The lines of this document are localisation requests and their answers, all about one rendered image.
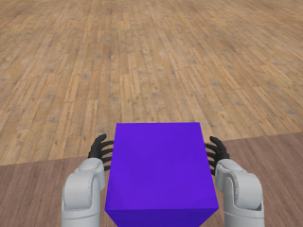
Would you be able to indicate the carton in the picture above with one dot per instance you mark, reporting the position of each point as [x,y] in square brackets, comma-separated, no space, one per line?
[160,176]

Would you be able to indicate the robot right hand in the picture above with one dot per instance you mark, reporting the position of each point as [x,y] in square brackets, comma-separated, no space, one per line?
[220,153]

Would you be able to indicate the robot right forearm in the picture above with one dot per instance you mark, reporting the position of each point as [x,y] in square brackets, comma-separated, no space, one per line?
[242,195]

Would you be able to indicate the robot left hand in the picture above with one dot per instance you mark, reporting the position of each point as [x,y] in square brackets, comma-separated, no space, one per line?
[97,152]

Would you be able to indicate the robot left forearm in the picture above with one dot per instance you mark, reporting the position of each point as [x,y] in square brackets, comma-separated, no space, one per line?
[81,195]

